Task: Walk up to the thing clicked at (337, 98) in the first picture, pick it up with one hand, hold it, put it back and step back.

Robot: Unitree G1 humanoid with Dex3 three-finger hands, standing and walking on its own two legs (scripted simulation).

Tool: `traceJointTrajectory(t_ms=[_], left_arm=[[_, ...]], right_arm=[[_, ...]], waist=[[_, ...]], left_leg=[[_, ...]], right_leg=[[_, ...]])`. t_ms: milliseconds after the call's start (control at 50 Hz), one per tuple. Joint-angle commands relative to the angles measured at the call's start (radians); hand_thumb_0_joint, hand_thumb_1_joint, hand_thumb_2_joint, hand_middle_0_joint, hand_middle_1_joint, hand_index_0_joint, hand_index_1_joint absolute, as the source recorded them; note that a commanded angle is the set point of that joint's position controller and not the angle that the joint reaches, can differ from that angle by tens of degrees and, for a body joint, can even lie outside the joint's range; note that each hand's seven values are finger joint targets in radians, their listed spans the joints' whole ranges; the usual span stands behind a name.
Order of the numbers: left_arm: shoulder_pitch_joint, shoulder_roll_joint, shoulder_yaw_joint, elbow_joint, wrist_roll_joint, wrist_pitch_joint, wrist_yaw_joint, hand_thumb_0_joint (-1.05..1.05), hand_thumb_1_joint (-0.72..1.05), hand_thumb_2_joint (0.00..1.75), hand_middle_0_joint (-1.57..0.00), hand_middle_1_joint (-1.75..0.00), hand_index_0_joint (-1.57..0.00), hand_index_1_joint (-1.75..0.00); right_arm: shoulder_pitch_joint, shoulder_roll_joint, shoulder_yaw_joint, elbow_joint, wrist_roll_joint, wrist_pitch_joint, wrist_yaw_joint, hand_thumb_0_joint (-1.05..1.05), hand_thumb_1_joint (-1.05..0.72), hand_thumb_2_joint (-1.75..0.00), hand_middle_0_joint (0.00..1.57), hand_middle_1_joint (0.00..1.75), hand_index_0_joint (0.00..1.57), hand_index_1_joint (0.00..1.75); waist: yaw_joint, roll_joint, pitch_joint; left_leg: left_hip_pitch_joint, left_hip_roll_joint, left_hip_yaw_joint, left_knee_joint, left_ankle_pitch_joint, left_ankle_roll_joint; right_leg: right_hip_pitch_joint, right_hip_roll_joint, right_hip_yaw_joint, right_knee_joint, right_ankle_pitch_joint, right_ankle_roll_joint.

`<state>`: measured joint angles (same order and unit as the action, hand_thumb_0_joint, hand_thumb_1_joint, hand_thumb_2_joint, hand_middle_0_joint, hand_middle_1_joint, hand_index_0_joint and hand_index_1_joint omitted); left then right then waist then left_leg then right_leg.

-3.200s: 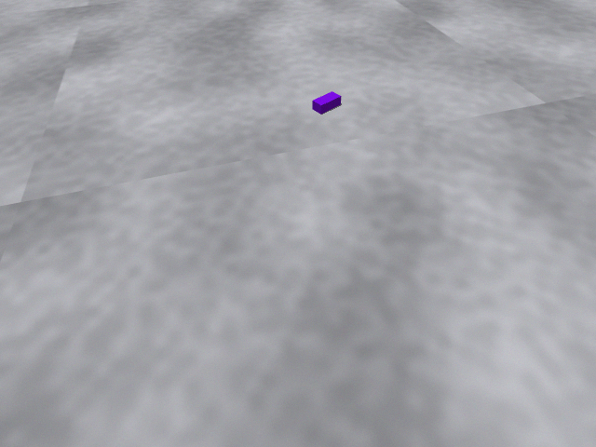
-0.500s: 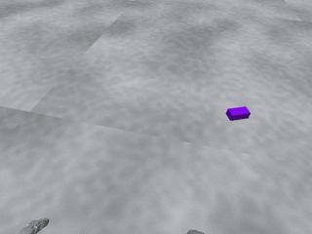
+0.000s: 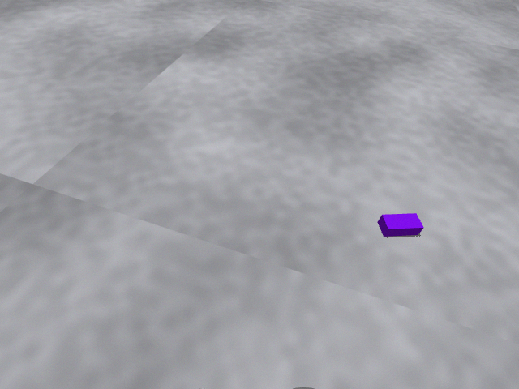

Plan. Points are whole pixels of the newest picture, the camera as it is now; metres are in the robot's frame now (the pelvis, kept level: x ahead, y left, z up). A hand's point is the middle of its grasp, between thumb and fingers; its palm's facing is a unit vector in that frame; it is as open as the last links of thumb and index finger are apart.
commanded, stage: walk up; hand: left
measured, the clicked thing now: (400, 224) +0.97 -0.69 -0.72
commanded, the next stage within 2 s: none
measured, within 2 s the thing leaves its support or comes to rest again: neither
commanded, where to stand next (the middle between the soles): +0.56 -1.00 m, yaw +7 degrees
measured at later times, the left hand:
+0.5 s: hand (232, 375) +0.18 +0.06 -0.13, palm faces +0.04 -0.93 -0.36, open 7.4 cm
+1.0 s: hand (336, 306) +0.31 -0.14 -0.14, palm faces -0.01 -0.92 -0.40, open 7.4 cm
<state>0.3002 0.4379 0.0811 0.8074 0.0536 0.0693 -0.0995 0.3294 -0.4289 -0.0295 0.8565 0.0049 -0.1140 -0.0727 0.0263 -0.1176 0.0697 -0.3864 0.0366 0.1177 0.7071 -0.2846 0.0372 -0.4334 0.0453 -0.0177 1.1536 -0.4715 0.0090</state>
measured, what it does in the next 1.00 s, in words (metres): steps to the right: right foot, then left foot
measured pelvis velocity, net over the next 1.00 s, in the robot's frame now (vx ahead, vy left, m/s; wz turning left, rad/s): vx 0.23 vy -0.45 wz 0.01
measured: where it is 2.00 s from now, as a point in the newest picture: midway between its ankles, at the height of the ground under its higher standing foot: (470, 342)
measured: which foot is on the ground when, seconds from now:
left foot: down 0.00-0.26, up 0.28-0.56, down 0.58-0.98, up 1.00-1.00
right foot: up 0.00-0.22, down 0.24-0.56, up 0.58-0.94, down 0.96-1.00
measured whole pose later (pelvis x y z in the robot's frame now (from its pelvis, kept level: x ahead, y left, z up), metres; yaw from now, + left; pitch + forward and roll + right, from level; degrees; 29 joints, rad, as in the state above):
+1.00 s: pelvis +0.23 -0.45 -0.02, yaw +0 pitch -2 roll +0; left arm 0.24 0.51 0.15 0.81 0.05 0.07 -0.12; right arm 0.33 -0.55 -0.08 0.97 -0.04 -0.06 -0.08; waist 0.00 -0.05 0.04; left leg -0.43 0.24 -0.07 0.90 -0.50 0.03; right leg -0.47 -0.08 0.00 0.87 -0.37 0.04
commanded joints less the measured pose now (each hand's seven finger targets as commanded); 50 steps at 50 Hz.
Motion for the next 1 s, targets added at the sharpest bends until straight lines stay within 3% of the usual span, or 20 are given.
traceJointTrajectory(t_ms=[0,120,180,220,240,260,320,360,420,520,540,560,580,660,820,880,920,940,960,980], left_arm=[[-0.058,0.236,0.086,-0.135,-0.006,-0.037,-0.007,0.00,0.90,0.90,-0.20,-0.30,-0.20,-0.30],[-0.136,0.200,0.095,-0.130,-0.016,-0.019,-0.054,0.00,0.90,0.90,-0.20,-0.30,-0.20,-0.30],[-0.037,0.206,0.111,-0.064,-0.021,-0.016,-0.050,0.00,0.90,0.90,-0.20,-0.30,-0.20,-0.30],[0.113,0.262,0.139,-0.004,-0.008,-0.030,-0.031,0.00,0.90,0.90,-0.20,-0.30,-0.20,-0.30],[0.194,0.358,0.158,-0.004,0.011,-0.040,-0.014,0.00,0.90,0.90,-0.20,-0.30,-0.20,-0.30],[0.076,0.417,0.149,-0.057,-0.007,-0.053,0.002,0.00,0.90,0.90,-0.20,-0.30,-0.20,-0.30],[-0.059,0.325,0.126,-0.082,-0.018,-0.059,0.027,0.00,0.90,0.90,-0.20,-0.30,-0.20,-0.30],[-0.086,0.265,0.108,-0.088,-0.018,-0.064,0.031,0.00,0.90,0.90,-0.20,-0.30,-0.20,-0.30],[-0.089,0.224,0.081,-0.121,-0.006,-0.065,0.030,0.00,0.90,0.90,-0.20,-0.30,-0.20,-0.30],[-0.178,0.150,0.037,-0.201,-0.013,-0.043,0.013,0.00,0.90,0.90,-0.20,-0.30,-0.20,-0.30],[-0.126,0.090,0.023,-0.205,-0.013,-0.042,0.012,0.00,0.90,0.90,-0.20,-0.30,-0.20,-0.30],[-0.078,0.132,0.038,-0.185,-0.003,-0.023,0.019,0.00,0.90,0.90,-0.20,-0.30,-0.20,-0.30],[-0.005,0.235,0.062,-0.160,0.005,-0.007,0.020,0.00,0.90,0.90,-0.20,-0.30,-0.20,-0.30],[0.002,0.253,0.091,-0.097,0.006,-0.001,0.004,0.00,0.90,0.90,-0.20,-0.30,-0.20,-0.30],[-0.100,0.220,0.102,-0.106,0.001,0.012,-0.034,0.00,0.90,0.90,-0.20,-0.30,-0.20,-0.30],[-0.045,0.214,0.110,-0.084,-0.008,0.007,-0.034,0.00,0.90,0.90,-0.20,-0.30,-0.20,-0.30],[0.130,0.226,0.131,-0.001,-0.005,-0.002,-0.022,0.00,0.90,0.90,-0.20,-0.30,-0.20,-0.30],[0.229,0.275,0.148,0.030,0.011,-0.009,-0.009,0.00,0.90,0.90,-0.20,-0.30,-0.20,-0.30],[0.237,0.374,0.156,-0.002,0.019,-0.021,0.007,0.00,0.90,0.90,-0.20,-0.30,-0.20,-0.30],[0.048,0.433,0.153,-0.071,0.008,-0.033,0.022,0.00,0.90,0.90,-0.20,-0.30,-0.20,-0.30]], right_arm=[[0.060,-0.335,-0.100,-0.023,0.001,-0.022,-0.026,0.00,-0.90,-0.90,0.20,0.30,0.20,0.30],[-0.002,-0.426,-0.123,-0.012,-0.034,-0.033,-0.003,0.00,-0.90,-0.90,0.20,0.30,0.20,0.30],[-0.087,-0.425,-0.123,0.000,-0.037,-0.014,0.000,0.00,-0.90,-0.90,0.20,0.30,0.20,0.30],[-0.061,-0.315,-0.091,0.019,-0.047,0.009,-0.009,0.00,-0.90,-0.90,0.20,0.30,0.20,0.30],[-0.060,-0.208,-0.054,-0.004,-0.032,0.017,-0.010,0.00,-0.90,-0.90,0.20,0.30,0.20,0.30],[-0.087,-0.247,-0.066,-0.026,-0.019,0.021,-0.027,0.00,-0.90,-0.90,0.20,0.30,0.20,0.30],[-0.007,-0.297,-0.070,0.079,-0.002,0.006,-0.017,0.00,-0.90,-0.90,0.20,0.30,0.20,0.30],[0.072,-0.265,-0.059,0.119,-0.003,-0.009,-0.012,0.00,-0.90,-0.90,0.20,0.30,0.20,0.30],[0.096,-0.240,-0.063,0.109,-0.008,-0.010,-0.009,0.00,-0.90,-0.90,0.20,0.30,0.20,0.30],[0.297,-0.283,-0.099,0.127,-0.015,-0.017,-0.025,0.00,-0.90,-0.90,0.20,0.30,0.20,0.30],[0.322,-0.364,-0.125,0.106,-0.034,-0.018,-0.040,0.00,-0.90,-0.90,0.20,0.30,0.20,0.30],[0.274,-0.398,-0.128,0.058,-0.034,-0.014,-0.053,0.00,-0.90,-0.90,0.20,0.30,0.20,0.30],[0.174,-0.439,-0.132,0.021,0.002,-0.011,-0.056,0.00,-0.90,-0.90,0.20,0.30,0.20,0.30],[0.035,-0.340,-0.101,0.018,-0.016,-0.016,-0.036,0.00,-0.90,-0.90,0.20,0.30,0.20,0.30],[0.025,-0.424,-0.137,0.023,-0.039,-0.013,-0.014,0.00,-0.90,-0.90,0.20,0.30,0.20,0.30],[-0.054,-0.444,-0.139,0.021,-0.041,0.002,-0.013,0.00,-0.90,-0.90,0.20,0.30,0.20,0.30],[-0.101,-0.385,-0.121,0.030,-0.050,0.023,-0.018,0.00,-0.90,-0.90,0.20,0.30,0.20,0.30],[-0.081,-0.290,-0.092,0.037,-0.054,0.036,-0.023,0.00,-0.90,-0.90,0.20,0.30,0.20,0.30],[-0.094,-0.193,-0.057,0.003,-0.029,0.044,-0.028,0.00,-0.90,-0.90,0.20,0.30,0.20,0.30],[-0.135,-0.257,-0.084,-0.013,-0.015,0.046,-0.045,0.00,-0.90,-0.90,0.20,0.30,0.20,0.30]], waist=[[-0.017,0.187,-0.048],[-0.024,0.326,-0.041],[0.042,0.316,-0.073],[0.121,0.046,-0.133],[0.176,-0.260,-0.088],[0.126,-0.289,-0.050],[0.024,-0.103,-0.047],[0.002,-0.127,-0.062],[0.007,-0.109,-0.061],[-0.121,0.104,-0.125],[-0.126,0.303,-0.155],[-0.088,0.229,-0.136],[-0.059,0.131,-0.129],[0.002,0.178,-0.009],[-0.049,0.312,-0.015],[-0.001,0.345,-0.061],[0.095,0.184,-0.113],[0.157,-0.058,-0.118],[0.180,-0.310,-0.030],[0.105,-0.248,0.036]], left_leg=[[0.141,0.333,-0.359,-0.321,0.056,0.209],[-0.069,0.258,-0.191,-0.359,-0.213,0.160],[-0.193,0.232,-0.118,-0.271,-0.265,0.115],[-0.276,0.121,0.011,0.142,-0.252,0.067],[-0.498,0.005,0.068,0.485,-0.327,0.024],[-0.566,0.007,-0.055,0.571,-0.350,0.014],[-0.413,0.097,-0.111,0.484,-0.184,0.020],[-0.300,0.067,-0.066,0.316,-0.205,0.014],[-0.180,0.019,-0.026,0.176,-0.159,0.016],[0.409,0.044,-0.123,-0.151,0.168,0.022],[0.490,0.256,-0.486,-0.321,-0.080,0.063],[0.416,0.430,-0.795,-0.435,-0.279,0.112],[0.360,0.497,-0.846,-0.465,-0.352,0.172],[0.064,0.308,-0.422,-0.417,-0.302,0.140],[0.004,0.283,-0.278,-0.365,-0.359,0.162],[-0.068,0.269,-0.202,-0.297,-0.322,0.137],[-0.219,0.184,-0.076,-0.048,-0.359,0.084],[-0.334,0.086,0.038,0.251,-0.377,0.045],[-0.578,-0.056,-0.001,0.543,-0.411,0.002],[-0.545,-0.007,-0.153,0.601,-0.334,0.004]], right_leg=[[-0.257,-0.169,0.165,0.050,0.094,0.009],[-0.031,-0.182,0.046,-0.280,0.175,-0.005],[0.209,-0.127,-0.058,-0.381,0.223,-0.009],[0.393,-0.070,-0.066,-0.519,0.113,-0.017],[0.397,-0.253,0.305,-0.748,-0.123,-0.087],[0.327,-0.393,0.634,-0.954,-0.197,-0.196],[0.249,-0.325,0.429,-0.816,-0.033,-0.248],[0.234,-0.282,0.279,-0.726,0.279,-0.281],[0.190,-0.288,0.238,-0.732,0.434,-0.304],[-0.163,-0.182,0.079,-0.490,0.236,-0.185],[-0.292,-0.067,-0.001,-0.251,0.080,-0.105],[-0.335,-0.026,0.113,-0.069,-0.003,-0.049],[-0.353,-0.057,0.183,0.024,-0.019,-0.027],[-0.213,-0.131,0.176,-0.018,0.102,-0.012],[-0.169,-0.179,0.062,-0.194,0.096,0.021],[0.005,-0.160,0.001,-0.318,0.066,0.004],[0.287,-0.086,-0.077,-0.465,0.120,-0.003],[0.374,-0.077,-0.044,-0.576,0.040,-0.013],[0.271,-0.295,0.471,-0.861,-0.283,-0.078],[0.162,-0.394,0.702,-1.036,-0.411,-0.161]])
